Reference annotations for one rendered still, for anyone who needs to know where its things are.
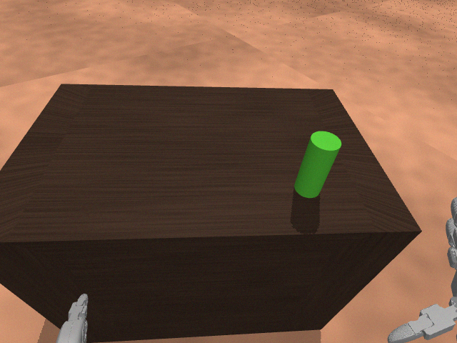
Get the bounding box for left robot hand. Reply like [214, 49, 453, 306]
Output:
[56, 294, 88, 343]

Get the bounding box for can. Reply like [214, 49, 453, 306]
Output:
[294, 131, 341, 198]

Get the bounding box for right robot hand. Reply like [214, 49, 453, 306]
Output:
[388, 197, 457, 343]

